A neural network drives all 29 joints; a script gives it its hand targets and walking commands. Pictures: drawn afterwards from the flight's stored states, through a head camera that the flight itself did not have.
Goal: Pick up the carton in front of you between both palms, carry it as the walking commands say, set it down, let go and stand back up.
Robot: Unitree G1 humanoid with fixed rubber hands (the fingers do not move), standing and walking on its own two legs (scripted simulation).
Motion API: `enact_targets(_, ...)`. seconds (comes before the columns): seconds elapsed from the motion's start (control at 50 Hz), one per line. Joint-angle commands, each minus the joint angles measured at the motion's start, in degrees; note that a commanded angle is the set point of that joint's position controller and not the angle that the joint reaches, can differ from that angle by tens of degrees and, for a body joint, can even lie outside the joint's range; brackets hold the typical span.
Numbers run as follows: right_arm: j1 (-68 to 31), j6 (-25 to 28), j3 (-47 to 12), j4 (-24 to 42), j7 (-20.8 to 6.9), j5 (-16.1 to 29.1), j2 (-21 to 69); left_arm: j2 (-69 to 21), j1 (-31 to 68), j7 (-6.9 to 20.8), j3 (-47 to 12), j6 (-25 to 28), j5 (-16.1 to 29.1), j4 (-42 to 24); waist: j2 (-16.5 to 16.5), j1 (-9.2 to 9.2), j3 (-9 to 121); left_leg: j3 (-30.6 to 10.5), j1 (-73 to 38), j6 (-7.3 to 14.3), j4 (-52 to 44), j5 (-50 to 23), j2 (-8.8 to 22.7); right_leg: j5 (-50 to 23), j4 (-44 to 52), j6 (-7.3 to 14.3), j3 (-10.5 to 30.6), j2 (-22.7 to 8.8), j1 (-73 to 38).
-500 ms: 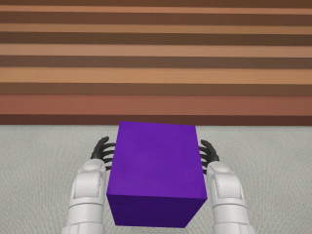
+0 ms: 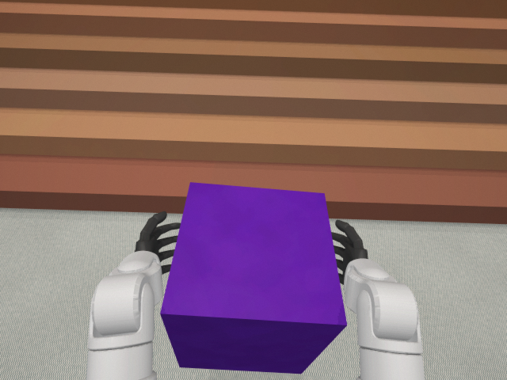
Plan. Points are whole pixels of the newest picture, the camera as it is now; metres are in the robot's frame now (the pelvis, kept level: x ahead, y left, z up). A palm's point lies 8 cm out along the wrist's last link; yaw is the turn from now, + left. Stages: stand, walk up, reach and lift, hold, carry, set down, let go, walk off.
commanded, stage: carry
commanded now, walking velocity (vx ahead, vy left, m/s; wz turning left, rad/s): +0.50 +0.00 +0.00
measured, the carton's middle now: (249, 283) +0.29 +0.00 +0.02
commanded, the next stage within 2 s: none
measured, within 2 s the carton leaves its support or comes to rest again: neither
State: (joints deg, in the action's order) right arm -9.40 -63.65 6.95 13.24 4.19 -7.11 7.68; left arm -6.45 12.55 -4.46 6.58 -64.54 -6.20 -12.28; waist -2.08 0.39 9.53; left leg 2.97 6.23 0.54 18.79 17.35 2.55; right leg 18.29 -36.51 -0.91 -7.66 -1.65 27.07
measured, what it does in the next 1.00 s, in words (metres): walks ahead: right foot, then left foot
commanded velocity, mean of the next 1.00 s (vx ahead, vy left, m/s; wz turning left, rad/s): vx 0.50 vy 0.00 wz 0.00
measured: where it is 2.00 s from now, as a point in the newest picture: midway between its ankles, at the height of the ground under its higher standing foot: (241, 182)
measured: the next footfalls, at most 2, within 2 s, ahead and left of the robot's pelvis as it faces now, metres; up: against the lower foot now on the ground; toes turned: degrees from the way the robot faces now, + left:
right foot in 0.06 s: +0.14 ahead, -0.11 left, +0.00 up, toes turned -10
left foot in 0.48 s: +0.44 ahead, +0.12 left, +0.00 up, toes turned +16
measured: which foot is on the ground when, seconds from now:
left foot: down 0.00-0.10, up 0.12-0.46, down 0.48-0.96, up 0.98-1.00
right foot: up 0.00-0.04, down 0.06-0.50, up 0.52-0.96, down 0.98-1.00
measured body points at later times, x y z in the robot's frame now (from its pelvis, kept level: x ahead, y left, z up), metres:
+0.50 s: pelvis +0.30 +0.03 -0.03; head +0.30 +0.04 +0.42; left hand +0.58 +0.20 +0.06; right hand +0.59 -0.11 +0.06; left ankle +0.40 +0.11 -0.75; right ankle +0.11 -0.10 -0.74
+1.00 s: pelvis +0.66 +0.03 -0.04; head +0.65 +0.02 +0.41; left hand +0.94 +0.21 +0.11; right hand +0.97 -0.09 +0.09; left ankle +0.41 +0.11 -0.72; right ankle +0.78 -0.01 -0.75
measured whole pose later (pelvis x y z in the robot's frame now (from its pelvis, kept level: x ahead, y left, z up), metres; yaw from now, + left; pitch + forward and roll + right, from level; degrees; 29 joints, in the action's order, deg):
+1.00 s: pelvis +0.66 +0.03 -0.04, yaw +4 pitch +2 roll -1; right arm -17.5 -72.0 9.0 24.7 4.6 -4.2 5.9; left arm -8.1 19.0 -6.4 7.8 -71.9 -5.9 -24.9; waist -1.9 -2.0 3.5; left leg 10.2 -3.6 -0.1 38.3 30.3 4.3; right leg 9.7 -36.5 6.3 -14.8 -0.2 29.6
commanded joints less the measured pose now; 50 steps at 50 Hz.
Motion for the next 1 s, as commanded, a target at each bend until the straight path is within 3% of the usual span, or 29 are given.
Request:
enact_targets(0.0, -27.4, -3.8, -42.2, 8.1, -13.6, 23.1, 48.6, -52.4, 21.2, 11.9, -40.2, -2.3, 19.4, -5.2, -6.4, 0.49, 6.6, -4.7, 0.3, 6.1, -1.7, -8.4, 10.7, -5.2, 9.2, -0.7, -4.9, 2.3, -9.4)
enact_targets(0.04, -24.5, -5.1, -44.2, 6.8, -14.0, 23.7, 50.4, -50.9, 19.8, 11.7, -40.2, -3.9, 18.8, -7.2, -3.8, -0.08, 7.0, -0.3, 9.7, 4.3, 9.4, -14.3, 7.7, -4.0, 14.1, 0.5, -6.1, 2.9, -25.6)
enact_targets(0.06, -23.3, -6.0, -42.1, 7.9, -14.4, 24.4, 49.9, -51.7, 18.7, 11.5, -39.3, -4.8, 18.0, -8.3, 2.4, -1.09, 11.4, 1.8, 18.6, 2.0, 18.5, -10.6, 6.0, -3.2, 12.8, 2.6, 1.4, -4.5, -36.7)
enact_targets(0.08, -26.8, -7.0, -42.2, 11.5, -14.4, 25.2, 46.3, -50.4, 15.3, 11.9, -37.6, -5.3, 18.3, -4.7, 17.4, -2.00, 12.1, 7.4, 32.3, -1.7, 34.9, 4.8, 0.2, 7.0, 21.1, 9.3, 26.1, -19.5, -43.2)
enact_targets(0.1, -31.0, -7.7, -42.0, 11.7, -14.6, 24.8, 45.2, -49.3, 20.6, 12.0, -38.2, -5.1, 17.6, -7.7, 16.4, -2.27, 8.1, 2.4, 41.8, 0.1, 43.7, 13.7, -0.1, 5.6, 23.6, 15.2, 37.6, -26.4, -41.7)
enact_targets(0.12, -30.6, -8.1, -43.3, 10.6, -14.9, 27.5, 46.8, -48.1, 17.8, 11.4, -36.5, -5.6, 18.3, -6.8, 11.3, -2.27, 10.5, -1.2, 41.6, 0.7, 48.0, 12.0, 3.0, -0.4, 22.3, 16.2, 33.9, -24.4, -40.6)
enact_targets(0.16, -31.0, -7.8, -42.1, 10.1, -14.8, 26.7, 48.3, -53.5, 26.1, 11.8, -39.2, -6.0, 21.3, -11.8, 5.6, -1.61, 8.0, -2.6, 38.1, 1.2, 46.7, 5.3, 7.0, 7.2, 27.3, 12.1, 26.4, -21.2, -30.0)
enact_targets(0.24, -27.4, -7.7, -39.7, 6.3, -13.5, 24.2, 50.1, -52.6, 25.1, 13.1, -39.8, -6.7, 23.9, -7.9, 6.5, -1.03, 4.3, 2.9, 31.9, -1.5, 30.3, -3.4, 4.8, -2.3, 29.5, 8.5, 9.3, -15.3, -24.2)
enact_targets(0.32, -24.2, -7.3, -39.5, 4.0, -12.3, 22.1, 51.0, -50.2, 23.6, 14.2, -41.1, -6.5, 24.0, -9.7, 8.3, -1.65, 3.6, 8.6, 29.3, -0.2, 17.4, -9.6, 1.8, -14.8, 28.5, 7.5, 3.3, -11.9, -27.1)
enact_targets(0.38, -25.0, -6.8, -39.6, 9.5, -12.6, 22.4, 50.6, -53.2, 23.3, 14.3, -41.1, -6.5, 24.2, -9.5, 12.9, -1.45, 4.8, 9.2, 20.6, 0.4, 12.4, -13.8, 1.0, -18.8, 25.0, 5.7, 1.3, -12.9, -27.1)
enact_targets(0.4, -24.6, -6.7, -39.0, 6.9, -12.7, 21.3, 49.9, -51.2, 24.7, 14.4, -41.0, -6.6, 23.9, -10.1, 7.3, -1.91, 2.5, 12.3, 20.6, 0.5, 11.9, -11.9, 0.2, -18.3, 23.7, 6.3, -1.4, -11.9, -26.8)
enact_targets(0.42, -24.5, -6.6, -39.3, 8.7, -13.1, 21.1, 50.1, -51.8, 22.2, 14.1, -40.1, -6.5, 22.5, -8.5, 8.1, -1.39, 3.1, 12.9, 14.3, 1.7, 8.6, -11.6, -0.5, -18.2, 19.4, 5.1, -1.8, -11.6, -24.0)
enact_targets(0.44, -23.3, -6.6, -40.9, 8.1, -13.2, 22.2, 51.6, -50.3, 21.4, 14.0, -40.9, -6.1, 22.1, -10.5, 9.4, -0.66, 6.8, 16.5, 3.5, 1.8, 8.5, -9.6, -3.3, -30.4, 11.3, 4.6, -4.9, -9.0, -22.2)
enact_targets(0.46, -22.4, -6.3, -39.9, 9.0, -13.1, 21.2, 49.5, -51.4, 23.3, 14.1, -41.3, -6.1, 22.8, -10.5, 7.5, 0.85, 11.8, 11.1, -6.1, 2.6, 6.6, -6.6, 0.5, -28.4, -3.3, 3.1, -6.3, -7.1, -18.6)
enact_targets(0.48, -20.1, -6.0, -37.6, 6.0, -13.1, 20.6, 50.3, -50.7, 23.8, 14.2, -41.8, -6.1, 23.4, -14.4, -11.8, 1.53, 18.6, -16.3, -20.4, 9.1, 0.1, 7.5, 17.5, -8.9, -20.5, -0.7, -6.1, -2.2, -2.0)
enact_targets(0.5, -21.8, -5.2, -38.6, 5.8, -12.9, 20.4, 48.7, -50.2, 24.6, 14.5, -42.6, -6.1, 23.0, -11.2, -14.9, 1.42, 15.1, -32.2, -24.8, 14.1, -7.6, -2.7, 22.7, 9.7, -33.1, -1.2, -1.7, 3.7, 13.1)
enact_targets(0.52, -20.7, -4.9, -40.4, 6.7, -13.1, 20.9, 51.2, -50.4, 22.4, 14.4, -42.2, -5.5, 21.4, -10.5, -10.1, 0.92, 14.6, -26.4, -21.7, 13.4, -4.0, -11.2, 22.9, 8.1, -39.1, 1.1, 5.4, -1.8, 15.6)
enact_targets(0.56, -24.9, -4.1, -41.7, 9.7, -13.8, 22.6, 53.4, -53.9, 23.9, 14.1, -42.5, -3.9, 21.3, -11.9, -0.7, 0.75, 14.3, -15.9, -17.5, 8.4, -1.9, -17.3, 19.0, 0.9, -35.0, 2.9, 7.8, -5.2, 14.3)
enact_targets(0.62, -25.4, -2.9, -43.4, 11.0, -14.5, 25.0, 55.6, -56.3, 20.7, 13.5, -43.3, -2.1, 20.6, -11.6, -4.6, 0.29, 12.7, -5.0, -14.0, 4.8, -4.9, -22.4, 15.8, -5.2, -27.3, 2.1, 4.8, -5.1, 12.9)
enact_targets(0.66, -23.6, -2.5, -42.4, 10.7, -15.6, 25.6, 53.8, -54.9, 18.5, 12.6, -43.6, -1.1, 18.9, -10.6, -3.5, 0.26, 9.9, -1.8, -14.7, 4.9, -5.6, -29.0, 13.8, -6.0, -23.1, 1.6, 1.6, -4.5, 14.4)
enact_targets(0.72, -23.9, -2.8, -42.9, 12.7, -15.7, 25.5, 50.5, -54.8, 17.5, 11.6, -44.5, -1.2, 18.9, -12.0, -7.0, 0.50, 6.7, 0.6, -16.2, 6.0, -5.6, -30.9, 13.0, -9.9, -14.0, 1.4, -0.5, -3.1, 18.7)
enact_targets(0.76, -22.2, -3.5, -43.6, 12.2, -15.9, 25.4, 48.5, -52.6, 19.0, 10.9, -43.5, -1.9, 19.4, -13.9, -5.6, 0.66, 4.9, 4.1, -17.0, 3.9, -4.6, -35.3, 11.6, -13.0, -9.1, 1.5, -2.0, -2.6, 17.9)
enact_targets(0.8, -23.4, -4.1, -42.0, 14.5, -15.3, 25.6, 46.7, -50.8, 19.1, 11.1, -44.2, -2.9, 19.3, -15.6, -5.3, 0.58, 1.9, 7.2, -10.3, 5.1, -7.6, -36.5, 8.9, -16.9, -0.5, 2.3, -5.1, -0.9, 10.5)
enact_targets(0.86, -29.9, -5.8, -40.9, 17.5, -14.1, 26.5, 42.6, -48.2, 27.1, 11.2, -43.2, -4.7, 22.6, -19.1, -7.4, 0.31, -0.4, 9.8, -11.4, 4.9, -7.9, -41.8, 9.9, -20.9, 3.0, 4.3, -6.3, 0.3, 3.5)
enact_targets(0.9, -33.4, -7.5, -40.6, 16.2, -13.0, 25.7, 39.3, -43.3, 31.9, 10.6, -41.4, -6.7, 23.5, -18.6, -8.6, -0.84, 2.7, 11.2, -13.1, 4.5, 0.9, -48.5, 10.6, -15.5, 2.8, 5.2, -6.4, 1.3, -4.2)
enact_targets(0.92, -35.5, -8.4, -40.3, 16.4, -12.3, 25.1, 38.1, -41.5, 31.9, 10.7, -39.9, -7.3, 22.9, -16.5, -8.4, -1.35, 6.7, 12.1, -11.6, 4.0, 8.4, -50.9, 9.3, -12.4, 2.7, 6.0, -9.6, 5.0, -13.4)
enact_targets(0.94, -41.1, -9.3, -39.5, 15.5, -12.1, 25.8, 36.2, -41.2, 32.8, 11.0, -39.0, -8.3, 22.6, -13.7, -5.6, -5.41, 8.4, 12.8, -5.7, 1.9, 19.2, -40.7, 6.9, -10.6, 5.0, 4.5, -6.6, 2.9, -21.9)
enact_targets(0.96, -41.9, -10.4, -38.6, 12.4, -11.7, 25.3, 35.4, -37.3, 34.0, 10.9, -36.6, -9.1, 21.7, -12.3, 3.3, -4.51, 10.2, 10.5, 4.6, 1.7, 34.0, -26.5, 5.0, -4.0, 6.5, 5.7, 6.4, -6.0, -30.5)
enact_targets(0.98, -40.3, -11.5, -38.9, 11.3, -11.3, 24.6, 34.2, -35.5, 37.7, 10.6, -37.5, -10.0, 23.2, -12.3, 16.6, -5.76, 13.8, 6.3, 21.1, -0.4, 51.8, -2.1, -3.6, 5.0, 14.9, 14.9, 34.0, -19.5, -39.4)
